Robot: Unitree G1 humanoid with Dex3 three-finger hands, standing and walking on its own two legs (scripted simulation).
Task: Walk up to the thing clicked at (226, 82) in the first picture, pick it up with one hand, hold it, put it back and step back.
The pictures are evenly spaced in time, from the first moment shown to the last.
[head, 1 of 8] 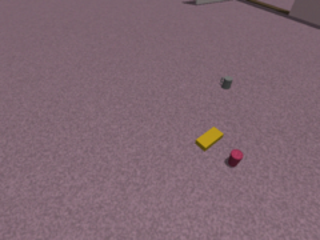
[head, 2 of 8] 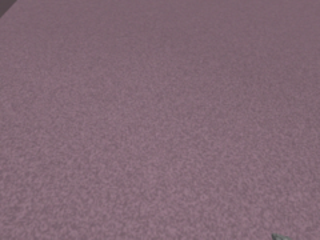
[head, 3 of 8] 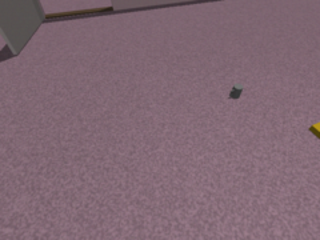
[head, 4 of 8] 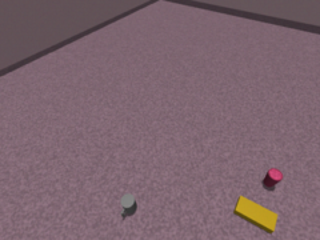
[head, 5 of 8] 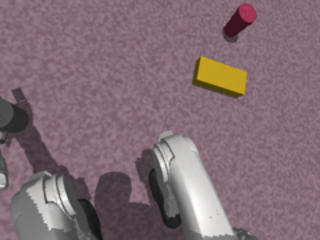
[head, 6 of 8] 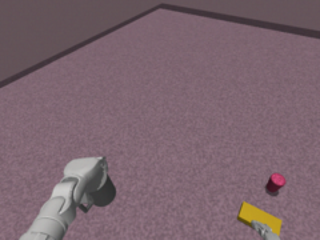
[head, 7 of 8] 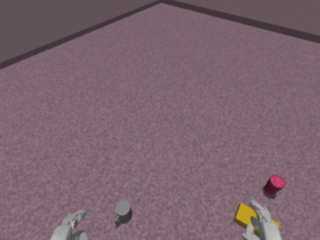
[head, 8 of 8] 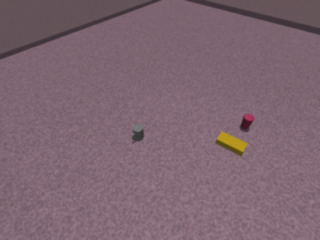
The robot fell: no
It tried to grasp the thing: yes
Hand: left
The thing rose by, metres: 0.64
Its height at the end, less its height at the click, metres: +0.00
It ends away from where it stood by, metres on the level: 0.01
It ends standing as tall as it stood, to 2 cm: yes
